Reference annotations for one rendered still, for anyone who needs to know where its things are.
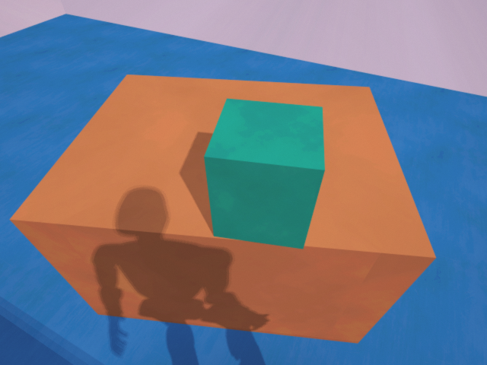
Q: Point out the pedestal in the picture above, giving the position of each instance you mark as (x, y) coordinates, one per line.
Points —
(124, 216)

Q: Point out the carton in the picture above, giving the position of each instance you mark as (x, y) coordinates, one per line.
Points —
(264, 167)

